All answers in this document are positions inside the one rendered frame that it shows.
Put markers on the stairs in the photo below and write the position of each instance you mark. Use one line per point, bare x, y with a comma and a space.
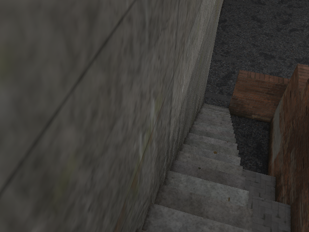
204, 189

